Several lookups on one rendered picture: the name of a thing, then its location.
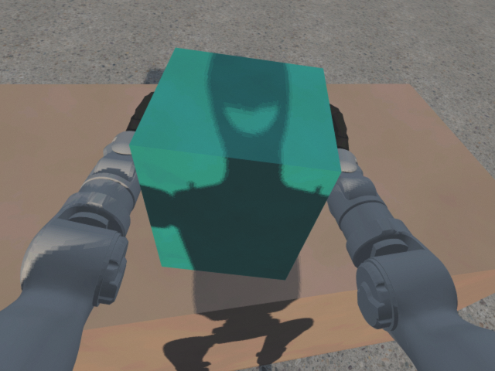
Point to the right robot hand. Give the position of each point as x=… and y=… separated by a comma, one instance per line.
x=340, y=128

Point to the carton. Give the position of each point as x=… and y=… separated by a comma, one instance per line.
x=236, y=158

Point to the right robot forearm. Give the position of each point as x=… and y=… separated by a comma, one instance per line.
x=367, y=224

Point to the left robot upper arm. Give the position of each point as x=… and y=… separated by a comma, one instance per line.
x=73, y=268

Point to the pedestal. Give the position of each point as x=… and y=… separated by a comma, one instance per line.
x=172, y=319

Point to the right robot upper arm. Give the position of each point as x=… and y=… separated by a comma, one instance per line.
x=410, y=295

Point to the left robot forearm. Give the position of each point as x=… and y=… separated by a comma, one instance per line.
x=106, y=198

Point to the left robot hand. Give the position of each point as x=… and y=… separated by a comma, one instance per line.
x=139, y=111

